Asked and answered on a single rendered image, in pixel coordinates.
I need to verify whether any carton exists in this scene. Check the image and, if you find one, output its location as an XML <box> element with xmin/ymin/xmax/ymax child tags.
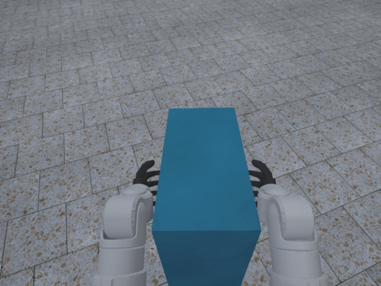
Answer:
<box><xmin>151</xmin><ymin>107</ymin><xmax>261</xmax><ymax>286</ymax></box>

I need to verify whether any robot right forearm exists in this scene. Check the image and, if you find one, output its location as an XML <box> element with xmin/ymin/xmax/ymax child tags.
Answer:
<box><xmin>257</xmin><ymin>184</ymin><xmax>329</xmax><ymax>286</ymax></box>

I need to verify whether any left robot hand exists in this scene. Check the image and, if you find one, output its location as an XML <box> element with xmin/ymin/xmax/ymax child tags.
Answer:
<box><xmin>133</xmin><ymin>160</ymin><xmax>160</xmax><ymax>206</ymax></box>

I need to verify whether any robot left forearm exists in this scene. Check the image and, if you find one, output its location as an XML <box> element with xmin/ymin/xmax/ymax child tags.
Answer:
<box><xmin>91</xmin><ymin>184</ymin><xmax>154</xmax><ymax>286</ymax></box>

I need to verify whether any right robot hand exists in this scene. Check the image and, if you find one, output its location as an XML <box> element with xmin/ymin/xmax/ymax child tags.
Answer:
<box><xmin>248</xmin><ymin>160</ymin><xmax>276</xmax><ymax>207</ymax></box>

